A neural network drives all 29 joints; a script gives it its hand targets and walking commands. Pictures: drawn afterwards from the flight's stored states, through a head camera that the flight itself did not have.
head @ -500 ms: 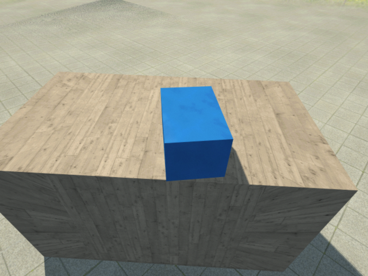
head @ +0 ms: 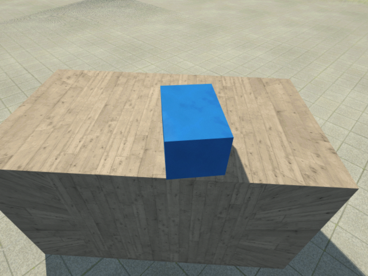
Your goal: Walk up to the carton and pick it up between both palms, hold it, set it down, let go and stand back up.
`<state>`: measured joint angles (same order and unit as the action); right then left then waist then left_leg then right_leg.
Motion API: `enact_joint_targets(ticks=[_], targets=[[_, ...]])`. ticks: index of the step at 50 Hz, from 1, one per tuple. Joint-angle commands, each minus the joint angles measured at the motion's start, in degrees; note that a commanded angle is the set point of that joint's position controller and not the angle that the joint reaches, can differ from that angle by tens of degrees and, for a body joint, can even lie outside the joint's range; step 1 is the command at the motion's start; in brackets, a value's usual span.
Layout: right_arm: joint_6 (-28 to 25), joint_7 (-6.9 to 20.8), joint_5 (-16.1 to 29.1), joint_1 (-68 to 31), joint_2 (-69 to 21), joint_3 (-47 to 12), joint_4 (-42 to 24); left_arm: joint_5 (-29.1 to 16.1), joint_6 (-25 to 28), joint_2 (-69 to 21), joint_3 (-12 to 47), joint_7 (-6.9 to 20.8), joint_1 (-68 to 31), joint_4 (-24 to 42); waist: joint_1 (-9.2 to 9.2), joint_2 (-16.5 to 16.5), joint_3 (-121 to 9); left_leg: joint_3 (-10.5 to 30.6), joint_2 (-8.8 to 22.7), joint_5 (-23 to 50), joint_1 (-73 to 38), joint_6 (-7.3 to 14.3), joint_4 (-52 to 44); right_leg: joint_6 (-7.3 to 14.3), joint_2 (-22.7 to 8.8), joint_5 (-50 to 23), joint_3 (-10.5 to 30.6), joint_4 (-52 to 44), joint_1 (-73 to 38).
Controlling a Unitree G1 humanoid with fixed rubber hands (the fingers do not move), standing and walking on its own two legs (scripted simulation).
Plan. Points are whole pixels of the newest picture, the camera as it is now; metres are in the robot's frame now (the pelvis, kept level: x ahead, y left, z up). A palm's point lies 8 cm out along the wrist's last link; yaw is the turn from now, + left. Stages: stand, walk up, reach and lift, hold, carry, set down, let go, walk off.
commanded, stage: stand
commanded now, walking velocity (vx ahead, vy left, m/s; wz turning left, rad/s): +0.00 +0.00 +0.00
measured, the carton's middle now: (190, 127) +0.58 +0.02 +0.01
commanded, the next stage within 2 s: none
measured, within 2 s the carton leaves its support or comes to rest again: neither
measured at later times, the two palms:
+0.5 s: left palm out of the picture +0.06 +0.28 -0.10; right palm out of the picture +0.11 -0.26 -0.11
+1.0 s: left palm out of the picture +0.06 +0.28 -0.10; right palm out of the picture +0.11 -0.26 -0.11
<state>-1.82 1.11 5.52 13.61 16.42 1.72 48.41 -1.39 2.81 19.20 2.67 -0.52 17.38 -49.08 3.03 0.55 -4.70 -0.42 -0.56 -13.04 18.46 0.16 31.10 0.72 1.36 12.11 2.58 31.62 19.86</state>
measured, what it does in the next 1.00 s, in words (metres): stands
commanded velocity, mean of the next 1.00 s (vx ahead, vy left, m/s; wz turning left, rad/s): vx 0.00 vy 0.00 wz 0.00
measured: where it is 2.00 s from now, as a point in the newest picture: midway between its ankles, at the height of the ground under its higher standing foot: outside the picture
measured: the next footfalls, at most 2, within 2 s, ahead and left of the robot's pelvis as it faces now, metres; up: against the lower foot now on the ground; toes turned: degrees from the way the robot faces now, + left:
none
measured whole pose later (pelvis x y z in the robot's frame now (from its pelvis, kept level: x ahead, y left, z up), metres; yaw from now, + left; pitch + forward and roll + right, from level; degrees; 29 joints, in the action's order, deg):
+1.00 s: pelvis +0.00 +0.00 +0.00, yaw +0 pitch +0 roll +0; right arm -1.7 1.1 5.5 13.6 16.4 1.7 48.4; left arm -1.4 2.5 19.2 2.7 -0.4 15.4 -49.1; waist 3.0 -0.1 -1.7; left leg -0.4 -0.6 -13.2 18.5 0.2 31.1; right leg 0.7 1.3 12.3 2.6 31.6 19.9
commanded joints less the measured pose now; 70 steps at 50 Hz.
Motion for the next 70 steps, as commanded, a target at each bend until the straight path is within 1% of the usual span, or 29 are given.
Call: enact_joint_targets(ticks=[1, 2, 3, 4, 10, 13, 16, 18, 19, 20, 22, 24, 28, 30, 31, 32, 34, 37, 38, 43, 47, 48, 52, 54, 56, 59, 60, 63, 70], targets=[[-1.67, -1.09, -7.42, -2.62, 13.95, 3.54, -1.22, 3.52, 1.55, 12.67, -5.25, 0.47, -3.80, -1.38, -2.42, -3.96, 5.75, 8.71, 6.11, -8.95, -4.50, 3.24, -9.64, 2.30, -7.28, 7.17, 8.37, -12.58, -0.75], [-1.70, -1.17, -7.54, -2.11, 14.03, 3.58, -1.17, 3.53, 1.51, 12.43, -5.19, 0.49, -3.36, -1.39, -2.66, -3.36, 5.34, 8.60, 6.03, -9.04, -5.36, 3.20, -9.55, 2.26, -7.63, 7.96, 9.01, -12.90, -0.07], [-1.65, -1.29, -7.54, -2.87, 14.09, 3.60, -1.24, 3.44, 1.51, 12.59, -5.00, 0.47, -3.61, -1.42, -2.33, -4.23, 6.34, 8.64, 5.92, -8.28, -5.04, 3.46, -9.44, 2.36, -7.74, 7.94, 9.53, -13.20, 0.44], [-1.66, -1.17, -7.53, -2.93, 14.29, 3.55, -1.60, 3.58, 1.62, 12.76, -5.10, 0.42, -4.11, -1.12, -2.64, -5.00, 6.22, 9.01, 6.26, -7.91, -5.07, 3.38, -9.71, 2.40, -7.39, 7.52, 9.12, -13.01, 0.58], [-1.67, -1.07, -7.51, -2.79, 14.03, 3.56, -1.23, 3.60, 1.52, 12.61, -5.21, 0.45, -4.16, -0.92, -2.41, -4.67, 5.93, 9.05, 6.16, -9.64, -4.76, 3.19, -10.18, 2.47, -7.10, 8.64, 8.62, -12.29, 0.00], [-1.77, -1.08, -7.60, -3.08, 14.37, 3.66, -1.70, 3.46, 1.37, 12.37, -5.20, 0.59, -3.42, -1.23, -2.28, -5.49, 6.13, 9.65, 6.58, -10.05, -4.44, 3.47, -10.87, 2.45, -7.18, 6.84, 8.29, -11.89, -0.30], [-1.76, -0.97, -7.58, -3.52, 14.19, 3.71, -1.70, 3.52, 1.37, 12.24, -5.04, 0.40, -3.69, -1.35, -2.54, -4.33, 5.55, 9.12, 6.33, -9.84, -5.05, 3.18, -9.96, 2.43, -7.19, 8.28, 8.61, -12.41, 0.08], [-1.78, -0.92, -7.64, -3.23, 14.33, 3.71, -1.67, 3.43, 1.36, 12.71, -5.23, 0.59, -3.97, -1.29, -2.78, -4.99, 4.21, 9.02, 6.25, -10.19, -5.10, 3.20, -10.06, 2.40, -7.19, 8.44, 8.39, -12.07, -0.90], [-1.62, -0.95, -7.52, -3.31, 14.49, 3.75, -1.71, 3.33, 1.28, 12.98, -5.34, 0.65, -3.43, -1.41, -2.14, -5.00, 5.23, 8.81, 6.06, -10.73, -4.82, 3.10, -10.03, 2.30, -7.27, 8.84, 8.54, -12.38, -0.45], [-1.60, -0.95, -7.36, -3.20, 14.02, 3.67, -1.90, 3.64, 1.35, 12.97, -5.25, 0.49, -4.49, -1.13, -2.82, -5.15, 6.22, 8.87, 6.14, -10.87, -3.99, 2.86, -10.08, 2.39, -7.21, 9.66, 8.55, -12.16, 0.11], [-1.61, -0.92, -7.69, -3.67, 14.32, 3.69, -1.68, 3.54, 1.22, 12.45, -5.16, 0.53, -3.64, -1.36, -2.09, -3.64, 5.12, 8.94, 6.20, -11.04, -4.69, 3.22, -9.88, 2.23, -7.06, 9.40, 8.21, -12.42, -0.77], [-1.55, -0.98, -7.34, -2.58, 14.06, 3.68, -1.28, 3.61, 1.29, 12.64, -5.16, 0.46, -3.89, -1.40, -2.71, -3.32, 4.81, 8.47, 5.88, -9.59, -5.69, 3.24, -9.32, 2.41, -7.71, 9.72, 9.21, -13.24, -0.39], [-1.44, -1.03, -7.66, -2.88, 13.79, 3.54, -1.51, 3.39, 1.40, 13.00, -5.07, 0.44, -4.88, -0.96, -2.76, -4.35, 6.48, 9.00, 6.10, -8.82, -4.87, 3.41, -9.56, 2.43, -7.70, 9.60, 8.95, -13.04, 0.38], [-1.42, -0.82, -7.50, -2.50, 14.20, 3.77, -1.18, 3.44, 1.35, 13.20, -5.16, 0.39, -4.57, -1.07, -2.67, -3.14, 5.50, 8.11, 5.62, -8.71, -5.36, 3.05, -8.90, 2.33, -7.68, 10.29, 8.97, -13.30, -0.23], [-1.41, -1.06, -7.65, -2.06, 14.31, 3.78, -1.28, 3.31, 1.26, 12.90, -5.24, 0.57, -4.03, -1.12, -2.76, -4.01, 4.61, 8.50, 5.72, -10.36, -5.65, 3.28, -9.30, 2.24, -7.48, 11.02, 9.03, -12.97, -0.11], [-1.37, -0.97, -7.73, -3.20, 14.84, 4.06, -1.52, 3.29, 1.24, 12.49, -4.93, 0.41, -4.21, -0.96, -2.30, -3.84, 5.71, 8.76, 6.05, -9.95, -5.27, 3.28, -9.47, 2.29, -7.33, 10.38, 8.69, -12.81, 0.38], [-1.43, -0.96, -7.55, -3.30, 14.23, 3.86, -1.50, 3.36, 1.12, 12.71, -5.02, 0.48, -4.95, -1.02, -2.53, -3.82, 6.03, 8.67, 5.85, -10.27, -4.41, 3.16, -9.92, 2.36, -7.25, 9.68, 8.45, -12.42, -0.11], [-1.57, -0.75, -7.58, -2.33, 14.47, 3.92, -1.51, 3.31, 1.14, 12.98, -5.19, 0.49, -4.89, -1.14, -2.67, -2.93, 5.92, 8.08, 5.31, -10.75, -5.14, 3.23, -9.16, 2.50, -7.88, 12.14, 9.53, -13.43, 0.37], [-1.52, -0.78, -7.85, -2.91, 14.50, 3.93, -1.64, 3.42, 1.12, 12.38, -4.80, 0.49, -4.53, -1.08, -2.59, -3.26, 6.29, 9.02, 5.90, -11.72, -4.51, 3.29, -9.20, 2.49, -7.78, 13.09, 9.15, -13.06, 1.36], [-1.44, -0.79, -7.68, -3.16, 14.66, 3.92, -1.48, 3.45, 1.07, 12.66, -5.01, 0.54, -5.23, -0.84, -2.69, -4.76, 5.58, 9.10, 5.88, -12.44, -4.75, 3.08, -10.03, 2.49, -7.28, 11.84, 8.59, -12.47, 0.47], [-1.42, -0.96, -7.81, -3.31, 14.56, 4.05, -1.87, 3.56, 0.83, 12.75, -5.19, 0.75, -4.72, -1.20, -2.36, -3.95, 6.15, 9.49, 6.32, -13.26, -4.60, 2.99, -10.54, 2.17, -6.93, 11.84, 8.23, -12.18, 0.61], [-1.46, -1.00, -7.78, -2.98, 15.04, 4.10, -1.68, 3.23, 0.95, 12.73, -5.02, 0.81, -4.11, -1.40, -2.28, -5.28, 4.89, 9.64, 6.53, -13.05, -5.24, 3.12, -10.88, 2.34, -7.02, 10.95, 8.08, -11.73, 0.07], [-1.52, -0.91, -7.52, -4.05, 14.30, 3.98, -2.01, 3.43, 0.94, 12.58, -5.02, 0.68, -5.02, -1.16, -2.45, -4.87, 5.27, 9.04, 6.05, -10.49, -5.10, 3.05, -10.06, 2.39, -7.31, 10.11, 8.20, -12.06, -0.53], [-1.73, -1.08, -7.65, -4.20, 14.31, 3.81, -1.87, 3.34, 1.17, 12.09, -4.87, 0.78, -5.12, -1.13, -2.04, -3.67, 3.73, 9.40, 6.75, -8.74, -5.84, 3.03, -10.19, 2.37, -7.30, 7.91, 7.96, -11.35, -1.54], [-1.70, -0.93, -7.61, -4.18, 14.50, 3.75, -1.64, 3.25, 1.22, 12.19, -4.88, 0.57, -5.05, -1.05, -2.10, -4.49, 4.50, 9.22, 6.53, -7.58, -5.30, 3.03, -9.85, 2.32, -7.15, 7.09, 7.58, -11.41, -1.82], [-1.54, -0.93, -7.56, -3.94, 14.21, 3.70, -1.51, 3.22, 1.10, 12.74, -5.00, 0.56, -5.78, -1.24, -2.58, -3.79, 4.56, 8.30, 5.94, -8.22, -5.68, 3.04, -9.25, 2.54, -7.51, 8.18, 8.18, -11.99, -0.95], [-1.74, -1.03, -7.59, -4.07, 14.43, 3.89, -1.66, 3.41, 0.97, 12.95, -5.20, 0.55, -5.40, -1.34, -2.44, -3.38, 4.09, 9.11, 6.41, -9.13, -5.89, 3.01, -9.68, 2.63, -7.41, 8.83, 8.22, -12.01, -1.01], [-1.58, -0.95, -7.67, -4.49, 14.51, 3.84, -1.74, 3.14, 1.00, 12.32, -4.91, 0.80, -5.42, -1.08, -2.32, -4.98, 3.87, 9.40, 6.60, -9.70, -5.44, 3.02, -10.01, 2.53, -7.16, 9.39, 7.44, -11.19, -0.94], [-1.71, -1.06, -7.58, -3.63, 14.04, 3.63, -1.45, 3.22, 1.32, 12.75, -4.94, 0.50, -6.12, -1.12, -2.99, -4.41, 2.73, 8.93, 6.39, -6.34, -6.74, 2.96, -9.73, 2.39, -7.20, 6.80, 7.39, -11.37, -2.22]])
